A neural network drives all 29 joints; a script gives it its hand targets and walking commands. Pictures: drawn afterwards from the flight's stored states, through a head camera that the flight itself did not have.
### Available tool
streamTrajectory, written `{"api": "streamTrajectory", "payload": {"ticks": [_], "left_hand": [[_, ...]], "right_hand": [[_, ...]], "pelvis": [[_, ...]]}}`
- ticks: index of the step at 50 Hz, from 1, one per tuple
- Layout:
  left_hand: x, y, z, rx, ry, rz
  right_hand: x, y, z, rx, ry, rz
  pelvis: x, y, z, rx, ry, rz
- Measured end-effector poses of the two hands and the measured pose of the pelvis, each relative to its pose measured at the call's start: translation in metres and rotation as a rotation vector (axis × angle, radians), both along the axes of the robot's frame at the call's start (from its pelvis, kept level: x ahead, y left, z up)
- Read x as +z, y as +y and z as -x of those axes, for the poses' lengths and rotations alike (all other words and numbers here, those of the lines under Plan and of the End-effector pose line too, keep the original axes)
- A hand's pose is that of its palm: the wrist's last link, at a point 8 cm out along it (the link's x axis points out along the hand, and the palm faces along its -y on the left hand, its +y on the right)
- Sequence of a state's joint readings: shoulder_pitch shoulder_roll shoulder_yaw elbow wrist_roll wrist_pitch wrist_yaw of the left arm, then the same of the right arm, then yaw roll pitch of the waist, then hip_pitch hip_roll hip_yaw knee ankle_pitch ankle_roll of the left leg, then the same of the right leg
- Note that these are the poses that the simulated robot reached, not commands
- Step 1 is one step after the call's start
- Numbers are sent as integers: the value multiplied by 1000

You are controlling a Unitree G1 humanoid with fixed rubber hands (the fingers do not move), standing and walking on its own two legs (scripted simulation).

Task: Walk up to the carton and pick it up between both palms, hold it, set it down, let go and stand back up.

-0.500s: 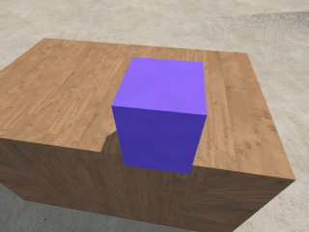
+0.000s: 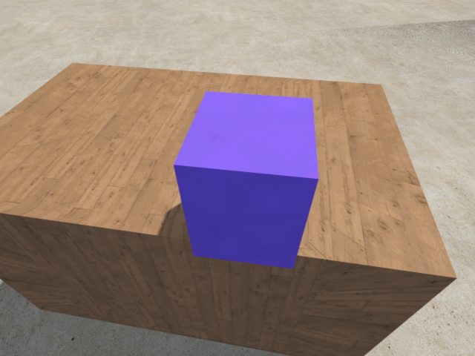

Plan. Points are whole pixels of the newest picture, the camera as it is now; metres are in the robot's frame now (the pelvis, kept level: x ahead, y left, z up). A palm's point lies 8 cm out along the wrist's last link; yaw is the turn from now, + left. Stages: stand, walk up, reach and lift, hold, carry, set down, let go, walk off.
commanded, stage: stand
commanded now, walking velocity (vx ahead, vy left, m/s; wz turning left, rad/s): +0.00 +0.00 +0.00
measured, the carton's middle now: (250, 180) +0.44 +0.00 +0.08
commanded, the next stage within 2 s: walk up in 0.24 s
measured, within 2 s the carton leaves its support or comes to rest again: neither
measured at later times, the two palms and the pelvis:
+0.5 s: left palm out of the picture +0.07 +0.23 -0.12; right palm out of the picture +0.06 -0.25 -0.12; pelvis +0.00 -0.01 +0.00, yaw +0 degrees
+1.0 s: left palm out of the picture -0.06 +0.23 -0.11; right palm out of the picture -0.14 -0.28 -0.12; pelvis -0.14 -0.02 +0.01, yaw +0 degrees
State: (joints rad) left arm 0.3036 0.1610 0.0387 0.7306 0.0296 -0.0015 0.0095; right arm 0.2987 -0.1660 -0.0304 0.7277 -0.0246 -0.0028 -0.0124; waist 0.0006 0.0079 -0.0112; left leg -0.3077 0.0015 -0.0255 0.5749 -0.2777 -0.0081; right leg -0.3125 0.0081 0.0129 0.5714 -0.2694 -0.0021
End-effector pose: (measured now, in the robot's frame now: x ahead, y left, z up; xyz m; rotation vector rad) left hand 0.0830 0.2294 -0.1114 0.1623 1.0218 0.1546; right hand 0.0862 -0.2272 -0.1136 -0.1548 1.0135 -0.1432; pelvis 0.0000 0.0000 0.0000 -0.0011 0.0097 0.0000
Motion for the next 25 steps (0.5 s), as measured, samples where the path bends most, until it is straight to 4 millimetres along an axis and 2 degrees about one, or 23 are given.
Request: {"api": "streamTrajectory", "payload": {"ticks": [8,21,25], "left_hand": [[-2,3,1,11,24,-2],[-5,-2,15,27,91,-3],[-9,5,17,42,106,-20]], "right_hand": [[2,-8,-3,-6,4,21],[-7,-11,15,-35,93,10],[-7,-26,24,-59,119,48]], "pelvis": [[1,-1,-1,1,2,-1],[5,-3,-6,-1,2,-3],[3,-5,4,-2,-5,-6]]}}
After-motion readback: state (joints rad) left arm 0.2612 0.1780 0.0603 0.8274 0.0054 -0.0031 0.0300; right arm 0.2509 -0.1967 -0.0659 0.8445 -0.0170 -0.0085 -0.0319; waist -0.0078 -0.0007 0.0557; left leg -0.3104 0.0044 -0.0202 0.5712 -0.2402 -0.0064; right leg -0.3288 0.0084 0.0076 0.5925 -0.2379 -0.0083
